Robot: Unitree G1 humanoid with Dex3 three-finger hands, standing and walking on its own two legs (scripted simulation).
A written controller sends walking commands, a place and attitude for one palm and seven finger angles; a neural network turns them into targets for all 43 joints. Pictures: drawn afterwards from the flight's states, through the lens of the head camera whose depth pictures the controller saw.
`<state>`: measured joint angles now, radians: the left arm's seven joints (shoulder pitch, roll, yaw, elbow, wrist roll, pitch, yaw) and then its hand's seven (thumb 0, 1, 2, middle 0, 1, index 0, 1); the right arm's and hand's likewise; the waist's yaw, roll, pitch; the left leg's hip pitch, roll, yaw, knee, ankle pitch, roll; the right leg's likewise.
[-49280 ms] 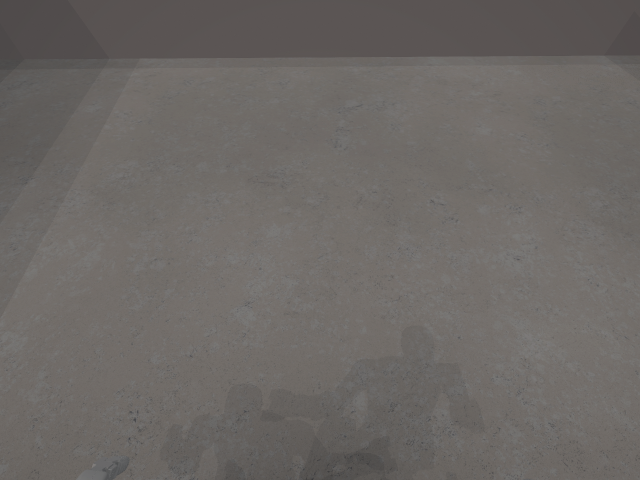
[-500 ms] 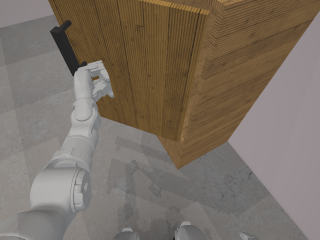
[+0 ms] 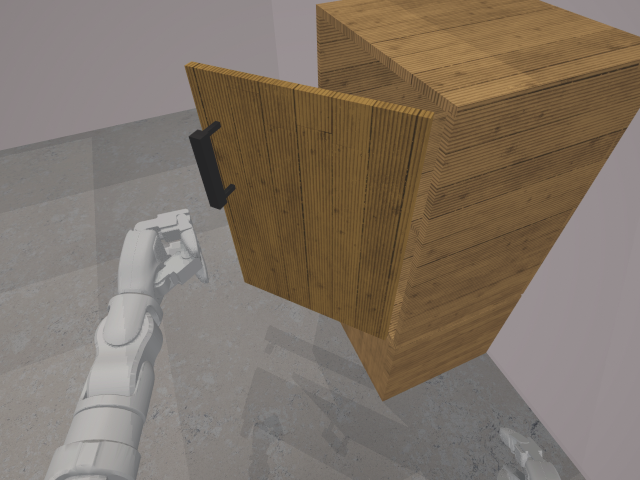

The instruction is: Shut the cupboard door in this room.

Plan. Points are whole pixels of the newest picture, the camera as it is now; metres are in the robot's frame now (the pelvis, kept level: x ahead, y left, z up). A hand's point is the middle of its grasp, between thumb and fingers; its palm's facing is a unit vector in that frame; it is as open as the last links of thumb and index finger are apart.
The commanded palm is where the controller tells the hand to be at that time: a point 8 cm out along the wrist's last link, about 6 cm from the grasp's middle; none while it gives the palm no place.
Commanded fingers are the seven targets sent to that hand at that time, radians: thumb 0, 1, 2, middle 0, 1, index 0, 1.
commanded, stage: draw the hand back to the body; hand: left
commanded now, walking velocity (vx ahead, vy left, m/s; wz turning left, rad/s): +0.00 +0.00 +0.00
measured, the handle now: (216, 165) +0.64 +0.23 +0.04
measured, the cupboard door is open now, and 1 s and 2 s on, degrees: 40 40 40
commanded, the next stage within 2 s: step back with the hand held close in 1.04 s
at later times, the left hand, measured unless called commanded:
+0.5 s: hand (71, 314) +0.24 +0.25 +0.16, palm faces +0.38 -0.86 -0.34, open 4.8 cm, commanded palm +0.19 +0.29 +0.18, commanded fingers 0.00 0.90 0.90 -0.39 -0.51 -0.39 -0.51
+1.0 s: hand (25, 338) +0.21 +0.27 +0.17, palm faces +0.47 -0.79 -0.39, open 7.4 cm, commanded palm +0.16 +0.31 +0.20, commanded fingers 0.00 0.90 0.90 -0.20 -0.30 -0.20 -0.30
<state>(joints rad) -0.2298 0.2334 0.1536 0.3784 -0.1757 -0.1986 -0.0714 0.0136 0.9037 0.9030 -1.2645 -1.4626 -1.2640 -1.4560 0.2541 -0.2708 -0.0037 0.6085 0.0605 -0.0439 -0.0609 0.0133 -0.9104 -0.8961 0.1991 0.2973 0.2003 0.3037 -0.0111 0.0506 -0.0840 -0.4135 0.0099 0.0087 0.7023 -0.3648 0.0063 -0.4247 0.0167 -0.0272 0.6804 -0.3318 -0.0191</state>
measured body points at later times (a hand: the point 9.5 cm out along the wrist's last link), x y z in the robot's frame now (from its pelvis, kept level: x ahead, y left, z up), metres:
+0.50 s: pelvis +0.02 +0.01 +0.02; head +0.00 -0.02 +0.47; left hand +0.22 +0.30 +0.18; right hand +0.20 -0.19 -0.07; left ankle +0.00 +0.11 -0.72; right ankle +0.01 -0.11 -0.72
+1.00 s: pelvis +0.02 +0.01 +0.02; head +0.00 -0.02 +0.47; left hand +0.18 +0.31 +0.20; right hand +0.21 -0.21 -0.06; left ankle +0.00 +0.11 -0.72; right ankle +0.01 -0.11 -0.72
